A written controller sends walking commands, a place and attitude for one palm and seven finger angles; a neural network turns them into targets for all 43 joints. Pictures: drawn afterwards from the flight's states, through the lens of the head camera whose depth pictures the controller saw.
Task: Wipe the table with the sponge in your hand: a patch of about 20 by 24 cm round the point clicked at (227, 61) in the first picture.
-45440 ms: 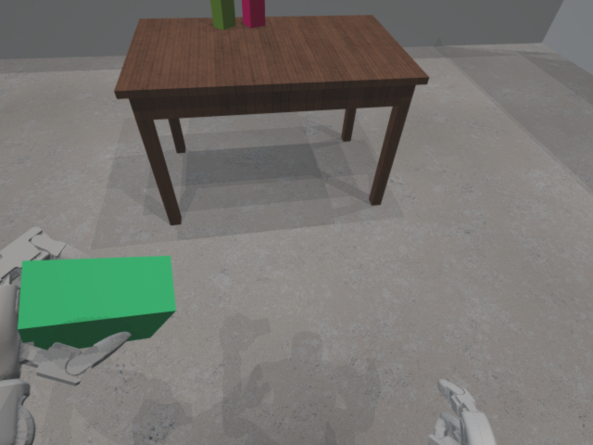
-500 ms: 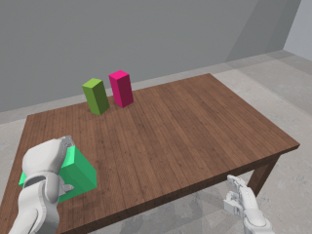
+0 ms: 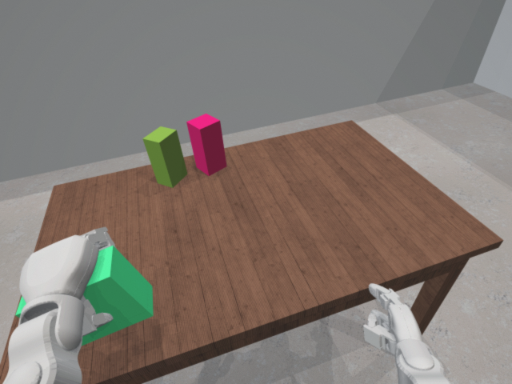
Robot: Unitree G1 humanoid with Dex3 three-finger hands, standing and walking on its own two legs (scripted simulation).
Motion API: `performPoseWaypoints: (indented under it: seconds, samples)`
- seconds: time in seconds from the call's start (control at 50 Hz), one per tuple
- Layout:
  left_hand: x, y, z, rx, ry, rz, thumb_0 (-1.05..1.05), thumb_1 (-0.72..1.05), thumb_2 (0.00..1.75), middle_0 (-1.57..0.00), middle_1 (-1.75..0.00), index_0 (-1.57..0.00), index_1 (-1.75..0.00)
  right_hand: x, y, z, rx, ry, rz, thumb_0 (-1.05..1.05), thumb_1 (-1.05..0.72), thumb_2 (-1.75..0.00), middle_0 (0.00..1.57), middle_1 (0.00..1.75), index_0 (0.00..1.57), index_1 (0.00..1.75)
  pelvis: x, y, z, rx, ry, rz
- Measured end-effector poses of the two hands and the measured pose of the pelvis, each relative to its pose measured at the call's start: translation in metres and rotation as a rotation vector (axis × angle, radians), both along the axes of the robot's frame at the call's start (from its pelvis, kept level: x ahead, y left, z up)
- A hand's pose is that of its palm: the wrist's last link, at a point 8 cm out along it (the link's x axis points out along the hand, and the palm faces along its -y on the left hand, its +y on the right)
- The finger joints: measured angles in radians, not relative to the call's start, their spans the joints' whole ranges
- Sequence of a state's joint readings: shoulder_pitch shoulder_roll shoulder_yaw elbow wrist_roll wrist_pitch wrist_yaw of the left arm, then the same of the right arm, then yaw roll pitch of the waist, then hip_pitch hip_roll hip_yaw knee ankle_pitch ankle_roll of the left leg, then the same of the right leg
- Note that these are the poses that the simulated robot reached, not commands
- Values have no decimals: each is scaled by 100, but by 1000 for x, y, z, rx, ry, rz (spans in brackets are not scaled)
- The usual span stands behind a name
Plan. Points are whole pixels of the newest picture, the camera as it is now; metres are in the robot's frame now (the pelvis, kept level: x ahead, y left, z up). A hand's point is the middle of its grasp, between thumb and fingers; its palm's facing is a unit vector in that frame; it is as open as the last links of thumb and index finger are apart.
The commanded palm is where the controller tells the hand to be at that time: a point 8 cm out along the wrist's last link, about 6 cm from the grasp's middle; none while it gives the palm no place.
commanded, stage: bring the sponge back beside the body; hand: left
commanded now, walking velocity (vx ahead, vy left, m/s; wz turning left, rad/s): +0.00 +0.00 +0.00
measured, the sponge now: (100, 304) +0.18 +0.28 +0.06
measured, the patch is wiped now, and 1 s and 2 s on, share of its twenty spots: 0.95 0.95 0.95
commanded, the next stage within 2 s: step back with the hand held close in 0.28 s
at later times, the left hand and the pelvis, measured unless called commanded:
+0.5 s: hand (114, 272) +0.21 +0.26 +0.12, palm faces +0.28 -0.71 -0.65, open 10.0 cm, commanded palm +0.15 +0.28 +0.17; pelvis +0.00 -0.01 +0.00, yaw +1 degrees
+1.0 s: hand (77, 279) +0.17 +0.28 +0.14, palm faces +0.40 -0.83 -0.38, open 10.0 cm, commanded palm +0.12 +0.31 +0.17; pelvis -0.03 +0.03 -0.02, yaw +2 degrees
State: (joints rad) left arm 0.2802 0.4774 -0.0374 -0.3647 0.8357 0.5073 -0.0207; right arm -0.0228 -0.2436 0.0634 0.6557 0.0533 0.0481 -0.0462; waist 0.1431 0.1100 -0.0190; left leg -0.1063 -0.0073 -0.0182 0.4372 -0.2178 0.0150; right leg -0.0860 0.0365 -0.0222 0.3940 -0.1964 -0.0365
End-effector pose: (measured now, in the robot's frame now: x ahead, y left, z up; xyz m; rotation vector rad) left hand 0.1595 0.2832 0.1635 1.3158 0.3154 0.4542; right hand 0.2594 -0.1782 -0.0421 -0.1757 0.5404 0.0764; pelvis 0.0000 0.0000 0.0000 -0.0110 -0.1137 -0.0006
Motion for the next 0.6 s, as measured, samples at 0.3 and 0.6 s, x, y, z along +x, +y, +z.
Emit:
performPoseWaypoints:
  seconds: [0.3,0.6]
  samples:
    - [5,-4,1,12,-10,-25,0,-52,107,-75,-136,-76,-135,-4,-6,-3,-12,5,-13,1,-90,-90,20,30,20,30,0,-2,0,1,-1,-3]
    - [11,-4,-18,-820,-447,-275,0,-52,107,-74,-136,-76,-136,-54,-30,-10,-145,78,-66,1,-90,-90,20,30,20,30,-2,-8,-9,-21,108,35]
